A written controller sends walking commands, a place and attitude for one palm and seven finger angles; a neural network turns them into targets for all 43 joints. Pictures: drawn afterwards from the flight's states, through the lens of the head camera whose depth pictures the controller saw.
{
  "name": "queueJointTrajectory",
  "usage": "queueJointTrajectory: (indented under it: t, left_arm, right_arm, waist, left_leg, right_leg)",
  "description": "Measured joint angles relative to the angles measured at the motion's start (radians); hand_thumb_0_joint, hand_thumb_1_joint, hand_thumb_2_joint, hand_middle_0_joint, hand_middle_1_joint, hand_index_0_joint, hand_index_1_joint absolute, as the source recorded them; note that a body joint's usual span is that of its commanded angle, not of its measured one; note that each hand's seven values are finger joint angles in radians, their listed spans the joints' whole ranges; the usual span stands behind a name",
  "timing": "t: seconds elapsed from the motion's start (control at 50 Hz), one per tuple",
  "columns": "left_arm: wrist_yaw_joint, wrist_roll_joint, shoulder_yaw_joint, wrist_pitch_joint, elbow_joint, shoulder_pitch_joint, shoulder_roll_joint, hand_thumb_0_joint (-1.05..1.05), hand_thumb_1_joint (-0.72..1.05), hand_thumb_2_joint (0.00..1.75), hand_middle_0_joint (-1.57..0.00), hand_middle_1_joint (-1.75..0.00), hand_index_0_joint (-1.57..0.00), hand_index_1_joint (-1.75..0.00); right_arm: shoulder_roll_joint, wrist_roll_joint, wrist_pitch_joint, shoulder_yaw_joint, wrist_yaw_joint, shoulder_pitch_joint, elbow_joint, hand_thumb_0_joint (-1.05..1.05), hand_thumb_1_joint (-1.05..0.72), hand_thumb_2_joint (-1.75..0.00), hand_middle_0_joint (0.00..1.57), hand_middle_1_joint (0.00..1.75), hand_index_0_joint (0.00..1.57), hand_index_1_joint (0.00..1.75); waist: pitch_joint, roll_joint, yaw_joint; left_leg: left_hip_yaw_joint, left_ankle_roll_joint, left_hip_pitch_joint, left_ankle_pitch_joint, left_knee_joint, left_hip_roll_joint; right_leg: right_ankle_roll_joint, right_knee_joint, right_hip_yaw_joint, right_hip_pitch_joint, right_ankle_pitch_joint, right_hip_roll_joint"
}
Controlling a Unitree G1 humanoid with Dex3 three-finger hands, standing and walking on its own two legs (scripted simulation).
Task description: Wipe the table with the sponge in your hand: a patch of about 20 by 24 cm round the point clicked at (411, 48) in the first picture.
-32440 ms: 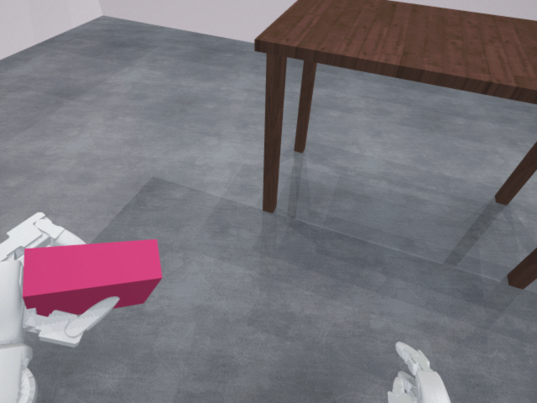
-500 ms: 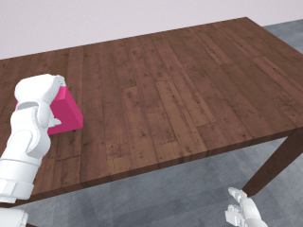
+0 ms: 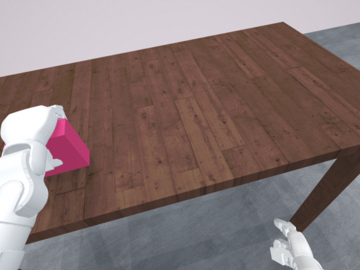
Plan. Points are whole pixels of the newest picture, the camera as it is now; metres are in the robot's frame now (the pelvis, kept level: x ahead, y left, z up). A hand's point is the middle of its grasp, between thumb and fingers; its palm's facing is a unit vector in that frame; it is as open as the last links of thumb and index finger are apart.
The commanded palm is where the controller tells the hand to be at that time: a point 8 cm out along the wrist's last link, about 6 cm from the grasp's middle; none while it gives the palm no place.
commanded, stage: wipe back along the first lane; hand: left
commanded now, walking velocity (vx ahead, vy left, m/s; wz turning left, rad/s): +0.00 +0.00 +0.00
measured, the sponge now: (57, 155) +0.30 +0.32 +0.11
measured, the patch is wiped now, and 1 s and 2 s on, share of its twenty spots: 0.95 0.95 0.95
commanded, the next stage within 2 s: lift the sponge slowly off the table in 0.58 s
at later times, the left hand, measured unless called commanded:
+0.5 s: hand (37, 166) +0.24 +0.30 +0.16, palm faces +0.14 -0.05 -0.99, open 9.2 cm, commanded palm +0.19 +0.29 +0.19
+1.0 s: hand (29, 184) +0.20 +0.29 +0.16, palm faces +0.20 -0.09 -0.97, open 9.2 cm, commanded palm +0.17 +0.28 +0.21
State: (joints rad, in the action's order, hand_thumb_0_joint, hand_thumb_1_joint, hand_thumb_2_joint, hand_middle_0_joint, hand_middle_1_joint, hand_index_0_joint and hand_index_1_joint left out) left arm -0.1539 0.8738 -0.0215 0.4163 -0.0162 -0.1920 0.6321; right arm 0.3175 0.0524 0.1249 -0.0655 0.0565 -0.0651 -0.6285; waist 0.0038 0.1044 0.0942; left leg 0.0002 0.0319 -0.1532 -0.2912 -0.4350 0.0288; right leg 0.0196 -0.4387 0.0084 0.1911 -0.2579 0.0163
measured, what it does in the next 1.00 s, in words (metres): stands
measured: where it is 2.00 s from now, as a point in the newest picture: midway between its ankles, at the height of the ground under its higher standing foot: outside the picture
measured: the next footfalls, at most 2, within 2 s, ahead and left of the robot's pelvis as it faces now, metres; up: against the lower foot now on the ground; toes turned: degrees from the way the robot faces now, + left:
none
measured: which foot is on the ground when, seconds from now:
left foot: down 0.00-1.00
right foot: down 0.00-1.00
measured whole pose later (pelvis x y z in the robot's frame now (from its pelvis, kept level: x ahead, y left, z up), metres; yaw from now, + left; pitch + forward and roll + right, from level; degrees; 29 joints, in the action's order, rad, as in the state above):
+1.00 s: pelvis -0.02 +0.00 +0.00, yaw +0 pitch -4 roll +0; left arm -0.08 0.84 0.00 0.55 -0.42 0.11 0.57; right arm 0.27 0.05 0.12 -0.10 0.06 -0.01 -0.61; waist -0.01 0.10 0.16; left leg 0.01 0.03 -0.11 -0.28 -0.46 0.03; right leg 0.02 -0.47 0.00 0.15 -0.25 0.01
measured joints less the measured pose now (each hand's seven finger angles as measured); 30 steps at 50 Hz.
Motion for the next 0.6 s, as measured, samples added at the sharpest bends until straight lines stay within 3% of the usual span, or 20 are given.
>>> queueJointTrajectory:
  t: [0.26, 0.6]
  left_arm:
    - [0.023, -0.057, -0.060, 0.020, -0.193, 0.183, 0.005, 0.00, -0.44, 1.11, -0.74, -1.50, -0.78, -1.48]
    - [0.066, -0.071, -0.064, 0.076, -0.438, 0.394, -0.019, 0.02, -0.44, 1.11, -0.74, -1.50, -0.79, -1.48]
  right_arm:
    - [-0.004, -0.001, 0.005, 0.001, -0.008, 0.012, 0.018, 0.01, -0.90, -0.90, 0.20, 0.30, 0.20, 0.30]
    - [-0.022, -0.001, 0.016, -0.008, -0.025, 0.042, 0.041, 0.01, -0.90, -0.90, 0.20, 0.30, 0.20, 0.30]
  waist:
    - [0.002, 0.007, 0.006]
    - [0.007, 0.007, 0.029]
  left_leg:
    - [0.008, -0.003, 0.006, -0.028, -0.031, -0.005]
    - [0.019, 0.005, 0.018, -0.031, -0.044, -0.002]
  right_leg:
    - [0.001, -0.036, -0.007, -0.001, -0.027, 0.006]
    - [-0.007, -0.044, -0.019, -0.012, -0.023, 0.003]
